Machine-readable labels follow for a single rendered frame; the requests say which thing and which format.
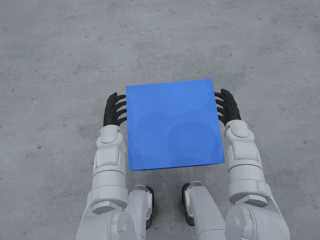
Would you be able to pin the robot right shin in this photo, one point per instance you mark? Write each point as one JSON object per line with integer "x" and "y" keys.
{"x": 193, "y": 184}

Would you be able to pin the right robot forearm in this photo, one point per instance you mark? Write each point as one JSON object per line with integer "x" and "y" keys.
{"x": 246, "y": 177}

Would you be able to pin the left robot forearm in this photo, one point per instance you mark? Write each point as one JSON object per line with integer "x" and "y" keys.
{"x": 108, "y": 190}

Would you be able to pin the left robot upper arm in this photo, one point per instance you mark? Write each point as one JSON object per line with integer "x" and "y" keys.
{"x": 116, "y": 224}

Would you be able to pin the right robot hand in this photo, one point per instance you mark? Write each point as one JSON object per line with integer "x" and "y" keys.
{"x": 230, "y": 110}

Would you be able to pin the carton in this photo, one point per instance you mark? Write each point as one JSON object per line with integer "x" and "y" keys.
{"x": 173, "y": 125}

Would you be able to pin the left robot hand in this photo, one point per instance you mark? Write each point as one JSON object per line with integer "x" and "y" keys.
{"x": 111, "y": 114}

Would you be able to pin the left robot foot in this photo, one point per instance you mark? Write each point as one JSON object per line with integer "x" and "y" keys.
{"x": 149, "y": 222}

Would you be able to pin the right robot upper arm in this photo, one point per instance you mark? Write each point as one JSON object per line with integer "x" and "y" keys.
{"x": 249, "y": 222}

